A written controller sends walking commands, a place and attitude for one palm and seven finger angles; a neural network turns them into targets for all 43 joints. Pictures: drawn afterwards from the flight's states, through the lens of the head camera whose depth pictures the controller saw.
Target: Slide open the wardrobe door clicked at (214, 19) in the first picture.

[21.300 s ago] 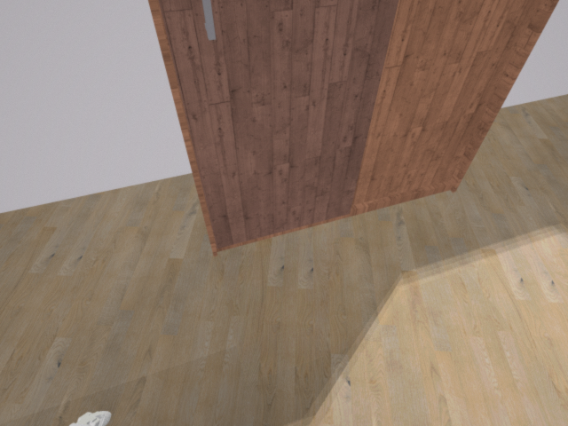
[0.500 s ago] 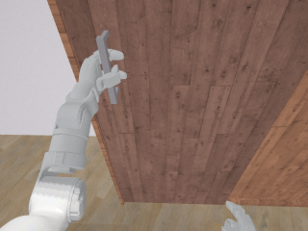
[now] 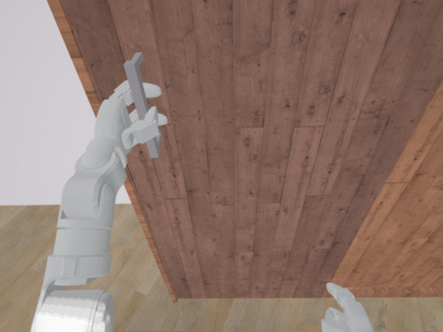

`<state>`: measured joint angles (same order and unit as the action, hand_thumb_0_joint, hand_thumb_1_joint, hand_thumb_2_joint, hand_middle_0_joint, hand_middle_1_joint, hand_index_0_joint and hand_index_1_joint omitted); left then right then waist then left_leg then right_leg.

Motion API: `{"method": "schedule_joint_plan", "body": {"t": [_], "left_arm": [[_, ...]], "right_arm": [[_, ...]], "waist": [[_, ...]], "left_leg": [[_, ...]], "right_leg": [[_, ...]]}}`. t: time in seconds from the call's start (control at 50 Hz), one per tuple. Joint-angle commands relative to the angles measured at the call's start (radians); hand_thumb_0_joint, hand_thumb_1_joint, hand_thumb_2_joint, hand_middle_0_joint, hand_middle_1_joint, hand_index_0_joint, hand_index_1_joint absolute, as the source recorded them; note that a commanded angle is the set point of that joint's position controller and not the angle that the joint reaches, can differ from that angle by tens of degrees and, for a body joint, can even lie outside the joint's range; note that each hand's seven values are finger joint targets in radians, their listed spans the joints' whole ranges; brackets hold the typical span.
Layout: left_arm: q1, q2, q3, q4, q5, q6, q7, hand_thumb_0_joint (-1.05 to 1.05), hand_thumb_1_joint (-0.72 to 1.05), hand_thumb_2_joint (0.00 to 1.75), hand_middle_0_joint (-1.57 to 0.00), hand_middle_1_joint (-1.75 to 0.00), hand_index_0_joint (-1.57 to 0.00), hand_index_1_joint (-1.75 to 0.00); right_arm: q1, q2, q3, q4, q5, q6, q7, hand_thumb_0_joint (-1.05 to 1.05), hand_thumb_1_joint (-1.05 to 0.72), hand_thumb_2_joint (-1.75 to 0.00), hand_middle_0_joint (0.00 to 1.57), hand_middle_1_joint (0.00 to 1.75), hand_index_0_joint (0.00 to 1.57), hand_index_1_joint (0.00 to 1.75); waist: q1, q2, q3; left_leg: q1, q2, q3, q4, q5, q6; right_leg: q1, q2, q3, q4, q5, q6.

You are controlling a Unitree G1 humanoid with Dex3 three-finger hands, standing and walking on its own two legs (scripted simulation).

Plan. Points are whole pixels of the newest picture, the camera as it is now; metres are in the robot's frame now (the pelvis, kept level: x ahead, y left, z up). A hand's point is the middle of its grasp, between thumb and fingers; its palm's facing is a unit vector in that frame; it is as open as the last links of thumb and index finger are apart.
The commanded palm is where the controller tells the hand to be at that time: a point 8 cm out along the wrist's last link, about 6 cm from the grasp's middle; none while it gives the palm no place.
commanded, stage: grip the handle and tug to test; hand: left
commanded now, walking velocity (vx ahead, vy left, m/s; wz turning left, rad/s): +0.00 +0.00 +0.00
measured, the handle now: (146, 109) +0.43 +0.16 +0.23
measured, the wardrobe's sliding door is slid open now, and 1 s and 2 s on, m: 0.00 0.00 0.06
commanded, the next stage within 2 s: tug the door sideways, standing still in 0.02 s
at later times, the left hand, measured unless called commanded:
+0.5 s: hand (155, 124) +0.37 +0.13 +0.24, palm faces +0.12 -0.99 -0.04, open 5.6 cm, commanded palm +0.35 +0.14 +0.24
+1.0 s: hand (155, 125) +0.38 +0.14 +0.23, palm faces +0.14 -0.98 -0.14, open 5.8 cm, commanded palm +0.36 +0.16 +0.23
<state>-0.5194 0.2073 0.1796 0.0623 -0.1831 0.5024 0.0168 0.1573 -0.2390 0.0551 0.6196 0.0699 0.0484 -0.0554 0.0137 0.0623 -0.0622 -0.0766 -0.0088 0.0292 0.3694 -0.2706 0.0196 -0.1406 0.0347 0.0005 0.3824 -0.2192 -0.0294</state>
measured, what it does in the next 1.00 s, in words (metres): stands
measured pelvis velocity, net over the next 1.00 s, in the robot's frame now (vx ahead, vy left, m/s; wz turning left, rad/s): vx -0.03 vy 0.00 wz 0.02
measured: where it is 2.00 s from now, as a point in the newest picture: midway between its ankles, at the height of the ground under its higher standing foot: outside the picture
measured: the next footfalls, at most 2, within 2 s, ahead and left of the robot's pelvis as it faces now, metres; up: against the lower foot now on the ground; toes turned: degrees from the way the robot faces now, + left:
right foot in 1.34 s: +0.09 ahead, -0.25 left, +0.00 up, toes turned -6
left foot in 1.46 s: +0.03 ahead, +0.03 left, +0.00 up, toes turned +8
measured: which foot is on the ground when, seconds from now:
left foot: down 0.00-1.00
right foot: down 0.00-0.94, up 0.96-1.00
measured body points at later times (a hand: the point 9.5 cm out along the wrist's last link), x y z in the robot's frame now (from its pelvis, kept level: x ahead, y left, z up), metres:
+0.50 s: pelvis +0.00 +0.00 +0.00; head -0.02 -0.02 +0.45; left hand +0.36 +0.19 +0.24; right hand +0.23 -0.18 -0.09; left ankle -0.05 +0.10 -0.74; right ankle -0.01 -0.10 -0.74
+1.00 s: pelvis -0.03 +0.00 -0.01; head -0.04 -0.01 +0.44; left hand +0.37 +0.19 +0.24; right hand +0.15 -0.20 -0.11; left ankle -0.05 +0.10 -0.74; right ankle -0.02 -0.10 -0.73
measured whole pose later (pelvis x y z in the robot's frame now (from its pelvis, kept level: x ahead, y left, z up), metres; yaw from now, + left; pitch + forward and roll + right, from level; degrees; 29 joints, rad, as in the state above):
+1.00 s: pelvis -0.03 +0.00 -0.01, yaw +1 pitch +0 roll +1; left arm -0.72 0.23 0.03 0.43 -0.11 0.10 0.12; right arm 0.16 -0.17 0.05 0.71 0.03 -0.03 -0.07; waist 0.05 0.02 -0.02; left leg -0.20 -0.05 0.02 0.48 -0.28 0.04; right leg -0.32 -0.01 -0.02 0.67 -0.33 0.00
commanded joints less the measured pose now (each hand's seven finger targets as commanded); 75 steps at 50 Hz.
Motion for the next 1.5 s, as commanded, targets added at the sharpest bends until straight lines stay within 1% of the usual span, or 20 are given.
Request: {"method": "schedule_joint_plan", "body": {"t": [0.0, 0.1, 0.14, 0.22, 0.62, 0.84, 0.86, 0.92, 0.98, 1.02, 1.14, 1.26, 1.28, 1.32, 1.36, 1.4, 1.42, 1.44, 1.46, 1.48], "left_arm": [[-0.294, 0.154, 0.045, -0.381, -0.024, -0.059, -0.028, 0.0, 0.9, 0.9, -0.45, -1.4, -0.45, -1.4], [-0.23, 0.127, 0.021, -0.451, -0.025, -0.037, -0.034, 0.0, 0.9, 0.9, -0.45, -1.4, -0.45, -1.4], [-0.369, 0.178, 0.045, -0.389, -0.017, -0.025, -0.028, 0.0, 0.9, 0.9, -0.45, -1.4, -0.45, -1.4], [-0.507, 0.06, -0.064, -0.297, -0.016, -0.006, -0.013, 0.0, 0.9, 0.9, -0.45, -1.4, -0.45, -1.4], [-0.86, -0.212, -0.333, -0.074, 0.012, -0.131, 0.009, 0.0, 0.9, 0.9, -0.45, -1.4, -0.45, -1.4], [-0.969, -0.228, -0.321, 0.12, -0.003, -0.19, 0.031, 0.0, 0.9, 0.9, -0.45, -1.4, -0.45, -1.4], [-0.844, 0.276, -0.014, 0.131, 0.078, -0.371, 0.088, 0.0, 0.9, 0.9, -0.45, -1.4, -0.45, -1.4], [-0.769, 0.019, -0.221, 0.094, 0.085, -0.544, 0.07, 0.0, 0.9, 0.9, -0.45, -1.4, -0.45, -1.4], [-0.842, 0.045, -0.222, 0.013, 0.084, -0.591, 0.074, 0.0, 0.9, 0.9, -0.45, -1.4, -0.45, -1.4], [-0.818, 0.057, -0.197, 0.004, 0.087, -0.603, 0.075, 0.0, 0.9, 0.9, -0.45, -1.4, -0.45, -1.4], [-0.831, -0.03, -0.279, -0.11, 0.099, -0.632, 0.056, 0.0, 0.9, 0.9, -0.45, -1.4, -0.45, -1.4], [-0.739, -0.041, -0.299, -0.201, 0.111, -0.635, 0.052, 0.0, 0.9, 0.9, -0.45, -1.4, -0.45, -1.4], [-0.71, -0.019, -0.289, -0.219, 0.118, -0.63, 0.054, 0.0, 0.9, 0.9, -0.45, -1.4, -0.45, -1.4], [-0.686, 0.08, -0.234, -0.269, 0.131, -0.63, 0.067, 0.0, 0.9, 0.9, -0.45, -1.4, -0.45, -1.4], [-0.619, 0.121, -0.177, -0.32, 0.126, -0.626, 0.071, 0.0, 0.9, 0.9, -0.45, -1.4, -0.45, -1.4], [-0.638, 0.061, -0.218, -0.392, 0.116, -0.627, 0.075, 0.0, 0.9, 0.9, -0.45, -1.4, -0.45, -1.4], [-0.634, 0.036, -0.231, -0.411, 0.102, -0.637, 0.071, 0.0, 0.9, 0.9, -0.45, -1.4, -0.45, -1.4], [-0.621, -0.007, -0.257, -0.441, 0.084, -0.654, 0.062, 0.0, 0.9, 0.9, -0.45, -1.4, -0.45, -1.4], [-0.699, -0.034, -0.273, -0.479, 0.091, -0.672, 0.044, 0.0, 0.9, 0.9, -0.45, -1.4, -0.45, -1.4], [-0.716, -0.016, -0.267, -0.501, 0.094, -0.677, 0.042, 0.0, 0.9, 0.9, -0.45, -1.4, -0.45, -1.4]], "right_arm": [[-0.198, -0.088, -0.028, -0.185, -0.006, -0.054, 0.002, 0.0, -0.9, -0.9, 0.2, 0.3, 0.2, 0.3], [-0.2, -0.083, -0.029, -0.19, -0.01, -0.053, 0.012, 0.0, -0.9, -0.9, 0.2, 0.3, 0.2, 0.3], [-0.193, -0.09, -0.027, -0.164, -0.009, -0.047, 0.005, 0.0, -0.9, -0.9, 0.2, 0.3, 0.2, 0.3], [-0.189, -0.081, -0.027, -0.138, -0.007, -0.063, -0.007, 0.0, -0.9, -0.9, 0.2, 0.3, 0.2, 0.3], [-0.178, -0.048, -0.023, -0.084, -0.018, -0.081, 0.011, 0.0, -0.9, -0.9, 0.2, 0.3, 0.2, 0.3], [-0.137, -0.053, -0.025, -0.03, -0.016, -0.116, 0.006, 0.0, -0.9, -0.9, 0.2, 0.3, 0.2, 0.3], [-0.098, -0.118, -0.048, -0.036, -0.034, -0.118, -0.009, 0.0, -0.9, -0.9, 0.2, 0.3, 0.2, 0.3], [-0.106, -0.087, -0.052, -0.046, -0.047, -0.131, -0.032, 0.0, -0.9, -0.9, 0.2, 0.3, 0.2, 0.3], [-0.096, -0.063, -0.067, -0.056, -0.049, -0.135, -0.038, 0.0, -0.9, -0.9, 0.2, 0.3, 0.2, 0.3], [-0.099, -0.072, -0.075, -0.043, -0.046, -0.131, -0.034, 0.0, -0.9, -0.9, 0.2, 0.3, 0.2, 0.3], [-0.074, -0.081, -0.088, -0.061, -0.031, -0.146, -0.023, 0.0, -0.9, -0.9, 0.2, 0.3, 0.2, 0.3], [-0.108, -0.08, -0.091, -0.103, -0.009, -0.173, -0.015, 0.0, -0.9, -0.9, 0.2, 0.3, 0.2, 0.3], [-0.113, -0.081, -0.091, -0.106, -0.001, -0.173, -0.016, 0.0, -0.9, -0.9, 0.2, 0.3, 0.2, 0.3], [-0.142, -0.046, -0.086, -0.108, -0.009, -0.166, -0.017, 0.0, -0.9, -0.9, 0.2, 0.3, 0.2, 0.3], [-0.132, -0.045, -0.097, -0.077, -0.008, -0.158, -0.02, 0.0, -0.9, -0.9, 0.2, 0.3, 0.2, 0.3], [-0.117, -0.048, -0.092, -0.069, -0.014, -0.158, -0.021, 0.0, -0.9, -0.9, 0.2, 0.3, 0.2, 0.3], [-0.107, -0.078, -0.108, -0.076, -0.018, -0.157, -0.021, 0.0, -0.9, -0.9, 0.2, 0.3, 0.2, 0.3], [-0.118, -0.116, -0.135, -0.113, -0.027, -0.154, -0.007, 0.0, -0.9, -0.9, 0.2, 0.3, 0.2, 0.3], [-0.15, -0.098, -0.132, -0.119, -0.021, -0.145, 0.033, 0.0, -0.9, -0.9, 0.2, 0.3, 0.2, 0.3], [-0.159, -0.09, -0.142, -0.128, -0.016, -0.148, 0.039, 0.0, -0.9, -0.9, 0.2, 0.3, 0.2, 0.3]], "waist": [[0.061, -0.06, -0.334], [0.064, -0.054, -0.341], [0.042, -0.088, -0.31], [0.01, -0.049, -0.282], [-0.053, -0.028, -0.291], [-0.065, -0.053, -0.256], [-0.031, -0.078, -0.146], [-0.041, 0.02, -0.159], [-0.054, 0.01, -0.169], [-0.045, 0.046, -0.164], [-0.06, 0.186, -0.168], [-0.035, 0.186, -0.2], [-0.034, 0.117, -0.212], [-0.03, -0.189, -0.239], [-0.003, -0.262, -0.235], [-0.061, -0.225, -0.253], [-0.086, -0.078, -0.288], [-0.062, 0.236, -0.327], [-0.046, 0.192, -0.336], [-0.057, 0.211, -0.268]], "left_leg": [[0.059, 0.015, -0.013, 0.024, 0.543, 0.0], [0.08, 0.02, -0.018, 0.048, 0.638, -0.004], [0.06, 0.012, -0.017, 0.045, 0.59, -0.003], [0.09, 0.01, -0.03, 0.058, 0.554, -0.004], [0.124, 0.015, -0.098, 0.063, 0.422, -0.025], [0.077, 0.013, -0.116, 0.039, 0.281, -0.042], [-0.071, 0.112, -0.126, 0.016, 0.097, 0.024], [-0.064, 0.245, -0.314, -0.126, -0.289, 0.084], [0.152, 0.4, -0.478, -0.109, -0.057, 0.205], [0.243, 0.418, -0.372, -0.044, 0.21, 0.216], [0.235, 0.382, -0.192, -0.027, 0.288, 0.175], [0.05, 0.274, 0.017, 0.173, 0.337, 0.06], [-0.006, 0.221, 0.049, 0.273, 0.285, 0.033], [-0.308, 0.045, 0.072, 0.515, -0.146, -0.031], [-0.361, 0.047, 0.002, 0.581, -0.325, -0.033], [-0.203, 0.084, 0.02, 0.246, -0.121, -0.018], [0.118, 0.208, -0.068, 0.06, 0.338, 0.03], [0.398, 0.476, -0.354, 0.104, 0.918, 0.152], [0.382, 0.508, -0.366, 0.105, 0.899, 0.188], [0.39, 0.493, -0.346, 0.118, 0.867, 0.213]], "right_leg": [[0.209, -0.034, -0.028, 0.036, 0.559, -0.004], [0.199, -0.035, -0.032, 0.058, 0.629, 0.0], [0.186, -0.032, -0.03, 0.049, 0.614, 0.0], [0.107, -0.031, -0.037, 0.04, 0.531, 0.0], [-0.009, -0.038, -0.055, 0.05, 0.327, -0.015], [-0.063, -0.034, -0.059, 0.037, 0.2, -0.018], [-0.141, -0.066, 0.002, 0.045, 0.051, 0.026], [-0.214, -0.032, -0.029, 0.285, -0.102, 0.032], [-0.458, -0.049, 0.033, 0.572, -0.247, 0.019], [-0.505, -0.085, 0.043, 0.568, -0.238, 0.02], [-0.427, -0.106, -0.046, 0.471, -0.159, 0.028], [-0.047, -0.05, -0.158, 0.176, 0.026, 0.032], [0.028, -0.08, -0.121, 0.111, 0.133, 0.018], [0.21, -0.331, 0.16, 0.071, 0.561, -0.092], [0.233, -0.36, 0.184, 0.131, 0.737, -0.141], [0.151, -0.304, 0.035, 0.331, 0.843, -0.101], [-0.148, -0.207, -0.069, 0.508, 0.582, -0.008], [-0.489, -0.082, -0.087, 0.685, -0.093, 0.062], [-0.476, -0.112, 0.021, 0.74, -0.319, 0.031], [-0.532, -0.116, 0.024, 0.715, -0.342, 0.034]]}}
